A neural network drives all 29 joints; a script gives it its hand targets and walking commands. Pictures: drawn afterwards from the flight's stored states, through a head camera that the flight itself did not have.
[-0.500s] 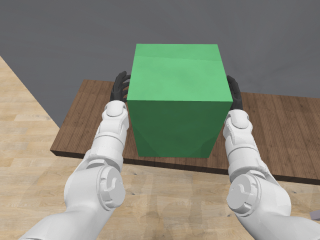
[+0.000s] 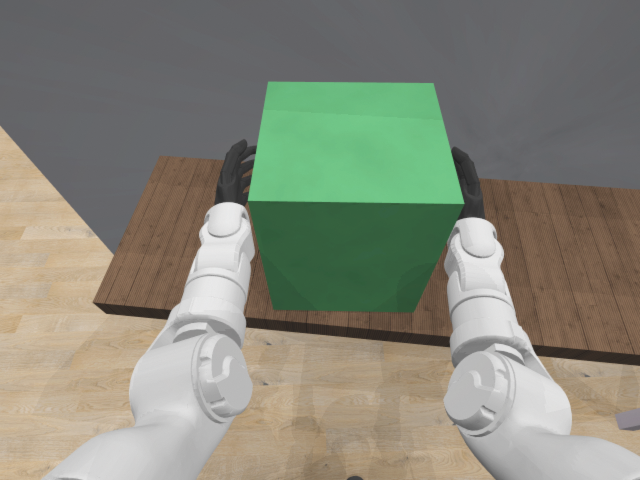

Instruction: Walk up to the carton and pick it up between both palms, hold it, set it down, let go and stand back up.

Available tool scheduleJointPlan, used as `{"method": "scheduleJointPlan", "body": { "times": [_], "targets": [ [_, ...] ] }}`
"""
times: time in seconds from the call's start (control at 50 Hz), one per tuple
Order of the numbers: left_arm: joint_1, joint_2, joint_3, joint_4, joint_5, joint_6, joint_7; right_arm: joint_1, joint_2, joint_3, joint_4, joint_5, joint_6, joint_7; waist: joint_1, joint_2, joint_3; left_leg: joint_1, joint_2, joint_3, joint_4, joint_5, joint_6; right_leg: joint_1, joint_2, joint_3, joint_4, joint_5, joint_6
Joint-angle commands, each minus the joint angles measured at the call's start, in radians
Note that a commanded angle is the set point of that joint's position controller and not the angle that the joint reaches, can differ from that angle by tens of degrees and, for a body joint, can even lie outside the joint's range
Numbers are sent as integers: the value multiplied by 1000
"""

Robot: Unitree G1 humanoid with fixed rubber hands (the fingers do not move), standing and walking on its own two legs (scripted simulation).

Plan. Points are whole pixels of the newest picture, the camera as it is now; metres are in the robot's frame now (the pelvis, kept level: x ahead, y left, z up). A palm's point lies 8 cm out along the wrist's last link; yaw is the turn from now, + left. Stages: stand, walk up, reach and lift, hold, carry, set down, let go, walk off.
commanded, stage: set down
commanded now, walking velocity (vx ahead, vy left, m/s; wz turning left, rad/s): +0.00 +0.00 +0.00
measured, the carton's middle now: (346, 206) +0.43 -0.08 +0.04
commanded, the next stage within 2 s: none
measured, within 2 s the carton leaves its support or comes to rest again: neither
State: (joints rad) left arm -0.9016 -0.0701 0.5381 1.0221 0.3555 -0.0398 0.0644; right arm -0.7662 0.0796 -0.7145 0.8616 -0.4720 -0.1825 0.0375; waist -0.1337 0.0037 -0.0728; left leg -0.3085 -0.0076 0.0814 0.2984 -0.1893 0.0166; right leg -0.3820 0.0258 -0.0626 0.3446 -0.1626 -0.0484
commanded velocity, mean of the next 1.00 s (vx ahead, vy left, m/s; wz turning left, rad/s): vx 0.00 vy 0.00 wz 0.00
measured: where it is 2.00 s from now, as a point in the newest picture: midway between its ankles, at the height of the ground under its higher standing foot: outside the picture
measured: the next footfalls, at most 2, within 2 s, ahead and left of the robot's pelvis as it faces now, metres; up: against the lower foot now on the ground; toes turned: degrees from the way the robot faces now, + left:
none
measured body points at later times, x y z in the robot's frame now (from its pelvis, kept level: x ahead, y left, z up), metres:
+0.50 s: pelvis +0.00 +0.00 +0.00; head +0.08 +0.00 +0.44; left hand +0.46 +0.07 +0.06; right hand +0.40 -0.23 +0.06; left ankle -0.04 +0.11 -0.75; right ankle -0.01 -0.08 -0.75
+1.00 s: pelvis -0.02 +0.00 -0.02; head +0.09 +0.01 +0.42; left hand +0.48 +0.10 +0.05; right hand +0.42 -0.25 +0.04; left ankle -0.04 +0.11 -0.75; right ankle -0.01 -0.08 -0.75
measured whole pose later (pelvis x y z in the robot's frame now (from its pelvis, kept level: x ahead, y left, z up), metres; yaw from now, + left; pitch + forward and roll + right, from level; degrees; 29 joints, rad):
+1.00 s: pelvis -0.02 +0.00 -0.02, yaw -2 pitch +28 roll -1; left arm -1.12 0.17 0.06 1.34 -0.05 -0.13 0.16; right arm -0.94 -0.23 -0.20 1.20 0.10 -0.18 -0.06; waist -0.08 0.02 -0.27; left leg -0.76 0.03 0.09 0.48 -0.20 0.01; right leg -0.78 0.05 -0.05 0.38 -0.09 -0.06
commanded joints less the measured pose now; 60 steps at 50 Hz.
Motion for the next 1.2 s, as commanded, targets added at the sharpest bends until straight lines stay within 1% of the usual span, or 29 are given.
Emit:
{"method": "scheduleJointPlan", "body": {
  "times": [0.0, 0.2, 0.3, 0.36, 0.42, 0.44, 0.46, 0.48, 0.52, 0.56, 0.6, 0.62, 0.68, 0.72, 0.76, 0.78, 0.82, 0.86, 0.9, 0.92, 0.96, 1.02, 1.06, 1.12, 1.18],
  "targets": [
    [-510, -361, -202, -36, 26, -20, -96, -556, 347, 253, 0, -38, -36, 120, -3, -10, -594, 183, 42, -30, 8, 233, -9, 326, -49, -11, 60, 695, 120],
    [-451, -369, -205, -40, 43, -16, -95, -501, 338, 252, 21, -38, -37, 126, 2, 1, -554, 211, 50, -31, 19, 260, -9, 275, -47, -15, 50, 669, 112],
    [-448, -337, -201, -41, 46, -18, -90, -481, 294, 234, 25, -44, -26, 137, 12, 11, -547, 272, 58, -21, 36, 289, -21, 219, -40, -21, 40, 623, 110],
    [-455, -269, -189, -44, 41, -26, -74, -469, 222, 218, 26, -37, -22, 127, 16, 12, -565, 273, 58, -12, 43, 299, -27, 203, -37, -15, 42, 613, 109],
    [-480, -136, -163, -51, 27, -45, -43, -463, 90, 200, 16, -11, -24, 93, 17, 9, -596, 234, 53, 0, 46, 301, -30, 209, -37, 1, 53, 628, 112],
    [-486, -34, -151, -63, 12, -54, -18, -452, -30, 191, 11, 21, -31, 66, 13, 10, -619, 210, 51, 4, 51, 307, -34, 218, -37, 10, 61, 635, 110],
    [-497, 40, -148, -71, 3, -62, 5, -451, -95, 199, 20, 57, -34, 38, 17, 16, -633, 188, 47, 7, 53, 311, -25, 231, -34, 20, 70, 658, 110],
    [-515, 89, -172, -70, -22, -64, 28, -464, -144, 220, 23, 100, -35, 11, 19, 21, -653, 159, 47, 8, 60, 315, -24, 233, -27, 30, 77, 673, 105],
    [-568, 140, -256, -45, -105, -69, 73, -516, -190, 293, 56, 207, -30, -36, 25, 36, -713, 90, 48, 5, 88, 322, -29, 224, -12, 51, 90, 706, 88],
    [-615, 175, -311, -9, -179, -74, 101, -573, -219, 364, 86, 296, -24, -63, 31, 30, -771, 23, 49, 1, 114, 322, -35, 236, -9, 65, 103, 739, 77],
    [-641, 216, -334, 40, -229, -84, 114, -612, -250, 413, 87, 351, -20, -79, 39, -1, -842, -58, 41, 2, 127, 316, -29, 302, -19, 86, 125, 807, 78],
    [-647, 241, -341, 62, -248, -91, 118, -628, -273, 429, 71, 373, -21, -87, 43, -24, -887, -123, 34, 2, 125, 311, -23, 365, -27, 101, 141, 855, 79],
    [-650, 305, -350, 113, -287, -116, 116, -643, -322, 477, 46, 429, -20, -107, 61, -93, -1018, -348, 15, -8, 82, 284, 9, 599, -60, 151, 196, 1007, 89],
    [-658, 341, -351, 132, -303, -133, 111, -646, -356, 495, 47, 464, -21, -113, 63, -104, -1097, -399, 15, -15, 75, 312, 11, 661, -72, 160, 215, 1052, 88],
    [-674, 359, -363, 144, -314, -143, 106, -646, -397, 503, 60, 493, -25, -117, 56, -88, -1151, -360, 18, -19, 98, 360, -4, 623, -69, 152, 213, 1057, 83],
    [-685, 361, -374, 150, -321, -145, 104, -648, -419, 505, 70, 506, -29, -116, 49, -70, -1169, -306, 22, -22, 118, 391, -18, 566, -61, 139, 206, 1040, 79],
    [-711, 356, -409, 155, -343, -148, 101, -654, -470, 506, 99, 533, -37, -113, 30, -21, -1194, -150, 33, -28, 182, 467, -57, 397, -38, 101, 181, 970, 71],
    [-737, 345, -454, 149, -377, -149, 99, -664, -522, 503, 138, 560, -46, -107, 13, 34, -1207, 9, 44, -35, 253, 547, -102, 214, -13, 59, 152, 874, 63],
    [-764, 331, -502, 120, -418, -145, 100, -677, -566, 496, 161, 582, -52, -101, -2, 83, -1227, 130, 50, -44, 306, 616, -137, 73, 7, 28, 130, 786, 54],
    [-778, 325, -523, 97, -439, -140, 103, -687, -584, 494, 165, 591, -54, -98, -9, 102, -1239, 167, 52, -50, 324, 640, -147, 25, 14, 17, 123, 752, 51],
    [-804, 320, -555, 46, -476, -120, 109, -713, -611, 495, 156, 611, -48, -93, -21, 127, -1259, 198, 49, -59, 345, 656, -155, -21, 21, 6, 119, 715, 48],
    [-841, 325, -582, -23, -521, -68, 114, -763, -635, 513, 131, 654, -17, -85, -35, 130, -1254, 160, 34, -70, 347, 607, -143, -4, 18, 7, 133, 719, 54],
    [-865, 340, -591, -37, -544, -26, 113, -797, -648, 527, 133, 685, 17, -78, -41, 119, -1208, 121, 25, -80, 332, 537, -128, 17, 14, 12, 143, 713, 63],
    [-895, 385, -595, 31, -568, 26, 103, -848, -667, 547, 172, 711, 76, -63, -36, 86, -1072, 58, 20, -97, 284, 371, -94, 21, 11, 19, 146, 624, 71],
    [-916, 434, -595, 128, -586, 58, 95, -886, -656, 571, 208, 716, 135, -56, -16, 26, -932, -81, 11, -106, 211, 143, -43, 68, -5, 46, 149, 502, 75]
  ]
}}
